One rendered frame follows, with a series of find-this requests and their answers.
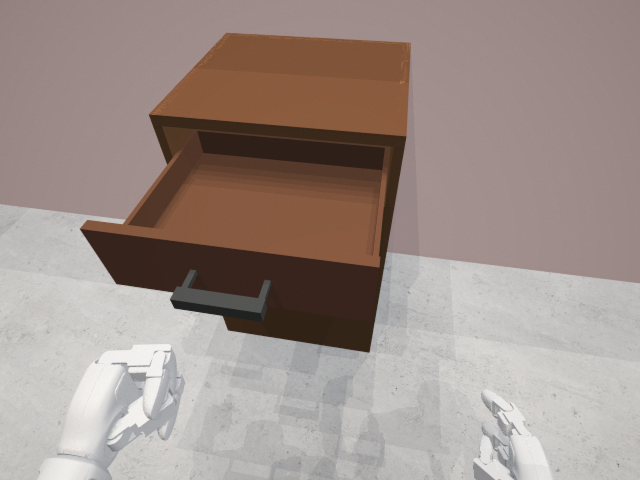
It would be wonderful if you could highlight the robot right hand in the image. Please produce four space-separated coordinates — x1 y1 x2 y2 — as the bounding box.
474 389 554 480

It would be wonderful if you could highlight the robot left forearm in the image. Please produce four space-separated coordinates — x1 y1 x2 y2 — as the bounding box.
37 455 112 480

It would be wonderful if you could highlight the handle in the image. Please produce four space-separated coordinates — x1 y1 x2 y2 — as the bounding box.
170 270 272 322

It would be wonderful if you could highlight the drawer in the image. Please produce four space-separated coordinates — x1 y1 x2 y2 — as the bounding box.
80 129 390 322

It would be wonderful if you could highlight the cabinet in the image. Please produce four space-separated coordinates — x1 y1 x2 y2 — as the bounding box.
149 33 411 353

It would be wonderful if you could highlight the robot left hand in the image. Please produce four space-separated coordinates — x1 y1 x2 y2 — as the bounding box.
57 344 185 468

